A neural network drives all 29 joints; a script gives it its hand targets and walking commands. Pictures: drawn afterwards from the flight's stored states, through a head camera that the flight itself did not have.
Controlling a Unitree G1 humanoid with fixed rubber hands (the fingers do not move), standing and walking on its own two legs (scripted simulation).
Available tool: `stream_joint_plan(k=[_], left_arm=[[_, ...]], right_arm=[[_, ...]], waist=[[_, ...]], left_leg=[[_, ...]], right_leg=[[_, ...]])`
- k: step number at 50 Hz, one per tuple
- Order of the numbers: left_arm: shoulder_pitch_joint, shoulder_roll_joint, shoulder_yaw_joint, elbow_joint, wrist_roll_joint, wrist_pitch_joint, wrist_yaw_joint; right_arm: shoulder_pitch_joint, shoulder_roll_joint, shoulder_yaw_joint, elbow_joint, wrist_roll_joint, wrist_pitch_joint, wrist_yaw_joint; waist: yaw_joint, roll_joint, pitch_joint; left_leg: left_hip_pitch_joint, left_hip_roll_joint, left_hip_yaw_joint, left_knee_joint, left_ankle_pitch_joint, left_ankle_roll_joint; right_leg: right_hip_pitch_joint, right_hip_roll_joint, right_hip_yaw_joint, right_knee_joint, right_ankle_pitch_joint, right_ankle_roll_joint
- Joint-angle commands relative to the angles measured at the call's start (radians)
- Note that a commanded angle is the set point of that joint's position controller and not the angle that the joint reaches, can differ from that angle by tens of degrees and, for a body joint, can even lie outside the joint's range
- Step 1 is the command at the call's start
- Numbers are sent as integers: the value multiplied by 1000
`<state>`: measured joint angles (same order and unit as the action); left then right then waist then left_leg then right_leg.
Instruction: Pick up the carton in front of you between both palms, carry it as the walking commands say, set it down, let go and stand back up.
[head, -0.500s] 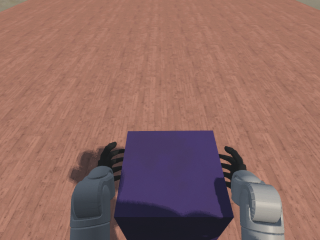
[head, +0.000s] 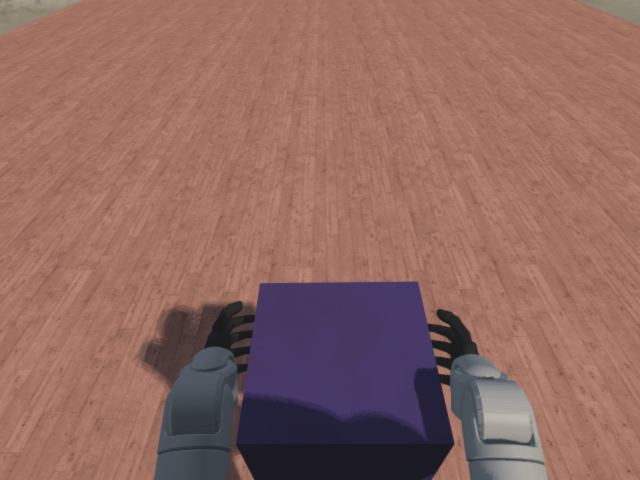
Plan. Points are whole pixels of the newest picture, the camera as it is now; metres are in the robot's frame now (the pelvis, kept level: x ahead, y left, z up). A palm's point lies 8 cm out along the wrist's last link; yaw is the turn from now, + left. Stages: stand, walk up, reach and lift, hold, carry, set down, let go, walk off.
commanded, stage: carry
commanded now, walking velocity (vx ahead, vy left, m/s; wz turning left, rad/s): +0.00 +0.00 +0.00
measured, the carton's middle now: (339, 397) +0.27 +0.00 -0.03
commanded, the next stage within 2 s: none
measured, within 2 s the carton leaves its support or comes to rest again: neither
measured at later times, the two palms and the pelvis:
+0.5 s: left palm (223, 354) +0.28 +0.15 +0.04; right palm (457, 364) +0.28 -0.14 +0.03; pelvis -0.01 +0.00 +0.00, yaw +0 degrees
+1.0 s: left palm (244, 310) +0.35 +0.14 +0.05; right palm (457, 315) +0.35 -0.16 +0.04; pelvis +0.06 -0.02 +0.01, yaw +2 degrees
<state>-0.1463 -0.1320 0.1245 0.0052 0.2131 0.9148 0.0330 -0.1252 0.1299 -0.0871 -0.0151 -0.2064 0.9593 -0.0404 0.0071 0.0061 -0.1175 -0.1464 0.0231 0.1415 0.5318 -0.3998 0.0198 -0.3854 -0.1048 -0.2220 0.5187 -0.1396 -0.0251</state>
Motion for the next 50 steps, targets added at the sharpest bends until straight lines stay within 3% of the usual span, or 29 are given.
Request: stream_joint_plan(k=[1,7,12,20,33,34,36,38,39,41,43,44,45,46,47,48,49,50], left_arm=[[-428,-857,-539,20,-266,-77,-238],[-483,-878,-429,179,-188,-212,-250],[-514,-935,-415,241,-174,-283,-263],[-448,-943,-498,155,-217,-226,-256],[-466,-921,-496,140,-220,-217,-252],[-462,-919,-490,142,-220,-216,-252],[-474,-922,-492,134,-222,-216,-251],[-514,-925,-496,131,-225,-222,-251],[-534,-931,-501,134,-226,-227,-252],[-545,-931,-510,136,-232,-232,-254],[-517,-921,-500,144,-227,-230,-254],[-493,-921,-493,157,-223,-228,-254],[-479,-925,-486,164,-220,-227,-254],[-429,-915,-465,183,-209,-222,-253],[-398,-910,-449,191,-202,-219,-253],[-394,-911,-459,172,-208,-219,-251],[-405,-918,-474,147,-219,-220,-250],[-423,-930,-500,117,-235,-222,-248]], right_arm=[[-500,850,527,-44,269,-124,223],[-567,874,432,104,195,-263,233],[-607,929,426,159,186,-334,245],[-547,937,507,77,236,-277,242],[-554,915,499,64,234,-265,235],[-552,915,498,67,232,-265,235],[-568,914,491,61,227,-265,235],[-587,917,484,60,224,-268,234],[-598,921,485,59,222,-271,234],[-602,918,493,54,225,-274,230],[-585,910,498,56,228,-273,225],[-568,909,499,62,225,-271,223],[-548,907,506,62,223,-266,223],[-554,906,511,48,229,-259,226],[-563,908,513,51,232,-257,229],[-560,908,517,53,236,-260,232],[-555,909,519,43,239,-266,234],[-547,919,522,33,245,-271,235]], waist=[[-3,-1,-142],[-3,-5,-164],[-4,-6,-199],[-5,-2,-235],[-5,0,-198],[-4,5,-200],[-4,50,-137],[-17,106,-16],[-19,125,18],[-21,130,14],[-9,108,-44],[-3,80,-96],[3,15,-154],[21,-160,-207],[32,-292,-216],[30,-229,-186],[28,-124,-186],[24,-65,-196]], left_leg=[[-135,125,-99,-137,169,19],[-134,124,-102,-127,172,22],[-119,120,-101,-107,210,20],[-89,121,-94,-72,302,16],[-104,125,-100,-93,266,21],[-104,131,-101,-124,186,19],[-113,168,-158,-271,-135,39],[-101,239,-275,-409,-333,86],[-74,267,-304,-426,-317,105],[56,274,-284,-392,-140,125],[141,238,-195,-270,132,111],[91,198,-117,-178,223,79],[-32,148,-35,-55,320,30],[-200,82,37,170,276,-27],[-424,14,20,327,-9,-36],[-517,31,-58,434,-172,-19],[-552,62,-101,482,-187,-6],[-555,91,-120,446,-157,5]], right_leg=[[202,-83,119,-46,99,4],[216,-84,121,-46,114,4],[232,-84,120,-38,159,1],[239,-87,111,-14,244,-7],[221,-85,112,-28,187,0],[221,-83,104,-41,104,6],[177,-47,54,-47,-185,31],[48,16,2,41,-247,47],[2,18,7,87,-215,46],[-76,11,18,73,-208,40],[-4,50,-22,-43,-185,33],[169,60,-32,-124,-131,25],[362,10,50,-141,-130,-8],[521,-147,321,-211,-112,-87],[666,-284,556,-284,-43,-184],[664,-350,616,-303,42,-240],[645,-357,574,-295,47,-243],[618,-343,517,-310,-13,-213]])
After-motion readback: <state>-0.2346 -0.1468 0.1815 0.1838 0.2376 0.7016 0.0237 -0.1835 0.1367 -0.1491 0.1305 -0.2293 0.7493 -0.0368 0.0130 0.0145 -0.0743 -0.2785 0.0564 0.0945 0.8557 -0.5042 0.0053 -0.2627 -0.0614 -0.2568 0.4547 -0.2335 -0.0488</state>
